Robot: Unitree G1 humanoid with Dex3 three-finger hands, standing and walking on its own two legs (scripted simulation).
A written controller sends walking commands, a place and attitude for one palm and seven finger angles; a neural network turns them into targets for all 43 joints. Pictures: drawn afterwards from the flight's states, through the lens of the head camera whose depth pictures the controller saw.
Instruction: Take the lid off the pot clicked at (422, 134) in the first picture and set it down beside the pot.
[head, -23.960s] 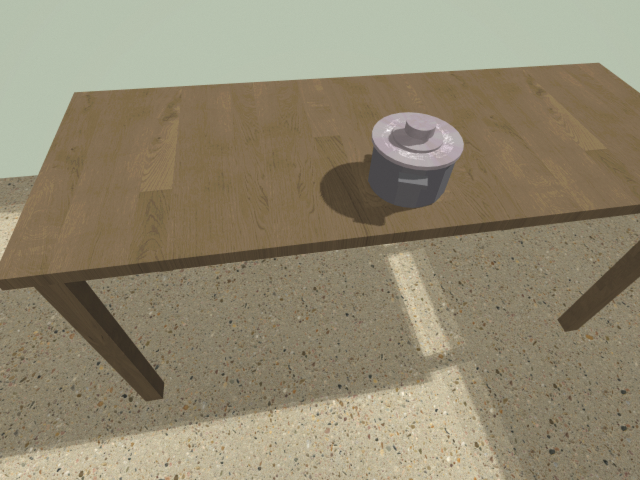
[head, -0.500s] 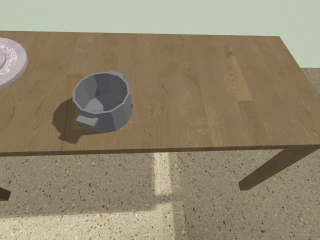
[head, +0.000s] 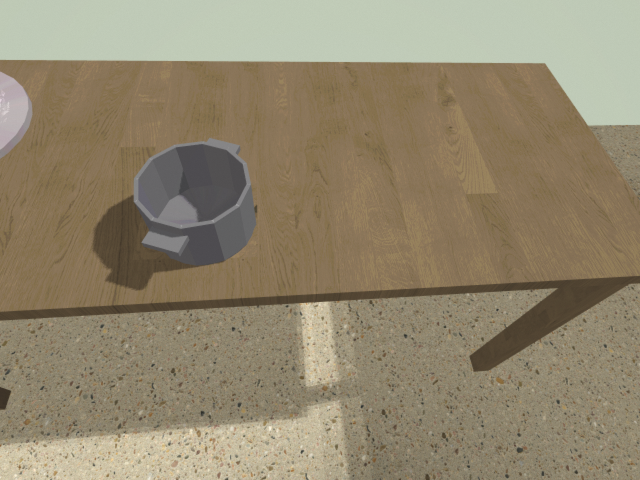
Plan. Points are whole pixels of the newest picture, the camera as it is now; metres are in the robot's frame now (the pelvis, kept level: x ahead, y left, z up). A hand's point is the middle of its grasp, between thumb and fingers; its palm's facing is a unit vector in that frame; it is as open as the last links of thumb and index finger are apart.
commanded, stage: lower the lid onto the table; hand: left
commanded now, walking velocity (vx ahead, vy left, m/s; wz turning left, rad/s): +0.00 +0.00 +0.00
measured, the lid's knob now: out of the picture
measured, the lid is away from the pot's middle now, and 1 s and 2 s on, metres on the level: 0.23 0.24 0.23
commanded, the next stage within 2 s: none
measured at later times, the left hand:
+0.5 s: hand out of the picture +0.45 +0.37 +0.18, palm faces -0.38 -0.15 -0.91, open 8.3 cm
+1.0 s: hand out of the picture +0.45 +0.38 +0.15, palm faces -0.42 -0.17 -0.89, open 8.3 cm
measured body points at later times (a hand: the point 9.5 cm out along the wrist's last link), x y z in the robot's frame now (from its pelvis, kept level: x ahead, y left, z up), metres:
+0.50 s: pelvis +0.00 +0.00 +0.00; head +0.08 +0.02 +0.44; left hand +0.47 +0.38 +0.23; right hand +0.01 -0.28 -0.12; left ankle +0.01 +0.08 -0.73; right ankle -0.02 -0.16 -0.73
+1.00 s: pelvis +0.00 +0.00 -0.01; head +0.09 +0.03 +0.43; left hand +0.47 +0.39 +0.20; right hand +0.00 -0.28 -0.12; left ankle +0.01 +0.08 -0.73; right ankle -0.02 -0.16 -0.73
